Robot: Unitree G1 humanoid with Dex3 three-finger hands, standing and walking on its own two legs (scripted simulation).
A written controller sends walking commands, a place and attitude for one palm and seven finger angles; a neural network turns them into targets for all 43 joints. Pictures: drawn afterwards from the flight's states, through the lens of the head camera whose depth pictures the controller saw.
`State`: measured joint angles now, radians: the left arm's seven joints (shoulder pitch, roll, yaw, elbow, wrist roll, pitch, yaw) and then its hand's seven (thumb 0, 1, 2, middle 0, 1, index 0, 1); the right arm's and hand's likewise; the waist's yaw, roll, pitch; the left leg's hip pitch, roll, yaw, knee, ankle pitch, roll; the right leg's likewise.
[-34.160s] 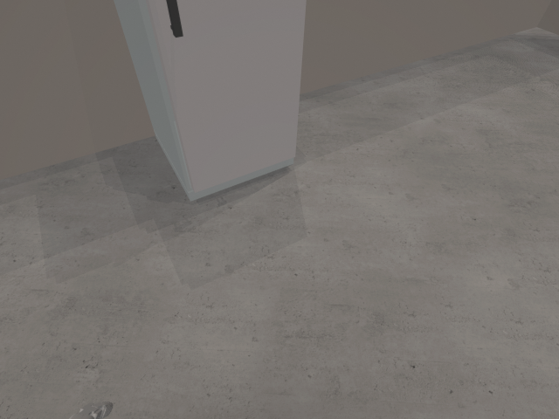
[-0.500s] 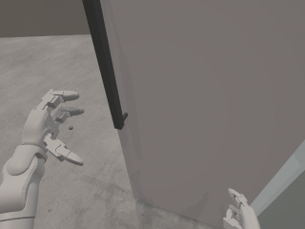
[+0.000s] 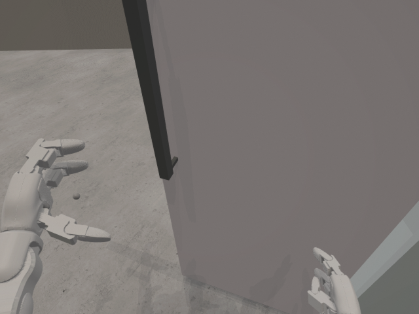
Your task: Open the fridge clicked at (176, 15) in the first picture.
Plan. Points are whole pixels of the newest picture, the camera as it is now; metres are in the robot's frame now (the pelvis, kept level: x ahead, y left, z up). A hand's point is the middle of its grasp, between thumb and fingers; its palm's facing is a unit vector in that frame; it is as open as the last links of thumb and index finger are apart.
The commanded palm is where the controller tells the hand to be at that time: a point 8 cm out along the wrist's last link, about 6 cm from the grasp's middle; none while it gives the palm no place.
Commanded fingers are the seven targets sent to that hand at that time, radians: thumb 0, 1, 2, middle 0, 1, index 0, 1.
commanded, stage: draw the hand back to the body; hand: left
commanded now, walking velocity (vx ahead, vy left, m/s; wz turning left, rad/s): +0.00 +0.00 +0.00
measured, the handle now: (158, 97) +0.43 +0.15 +0.24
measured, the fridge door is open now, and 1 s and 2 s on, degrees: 70 70 70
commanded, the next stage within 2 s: step back with the hand held close in 0.96 s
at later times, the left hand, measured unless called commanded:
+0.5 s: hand (47, 209) +0.21 +0.28 +0.16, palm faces +0.42 -0.84 -0.35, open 9.6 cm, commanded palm +0.16 +0.32 +0.18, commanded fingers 0.00 0.79 0.85 -0.20 -0.36 -0.20 -0.36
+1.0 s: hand (39, 216) +0.20 +0.29 +0.16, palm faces +0.45 -0.82 -0.35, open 7.4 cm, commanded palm +0.15 +0.32 +0.18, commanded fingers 0.00 0.90 0.90 -0.20 -0.30 -0.20 -0.30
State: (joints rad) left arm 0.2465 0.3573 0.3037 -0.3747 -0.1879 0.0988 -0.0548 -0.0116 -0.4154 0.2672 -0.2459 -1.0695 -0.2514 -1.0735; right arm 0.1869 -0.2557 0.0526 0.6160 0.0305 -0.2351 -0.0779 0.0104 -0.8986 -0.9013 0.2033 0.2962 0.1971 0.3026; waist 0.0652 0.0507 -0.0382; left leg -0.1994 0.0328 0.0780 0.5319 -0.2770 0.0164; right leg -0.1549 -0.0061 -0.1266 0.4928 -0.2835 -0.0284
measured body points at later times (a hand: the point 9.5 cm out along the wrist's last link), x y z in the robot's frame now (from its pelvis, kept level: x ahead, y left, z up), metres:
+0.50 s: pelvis +0.01 +0.03 +0.00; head -0.02 +0.02 +0.45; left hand +0.18 +0.33 +0.18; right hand +0.19 -0.20 -0.07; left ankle +0.01 +0.11 -0.74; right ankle -0.01 -0.10 -0.74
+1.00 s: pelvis +0.00 +0.03 +0.01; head -0.02 +0.02 +0.45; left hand +0.17 +0.33 +0.18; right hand +0.19 -0.19 -0.07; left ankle +0.01 +0.11 -0.74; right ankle -0.01 -0.10 -0.74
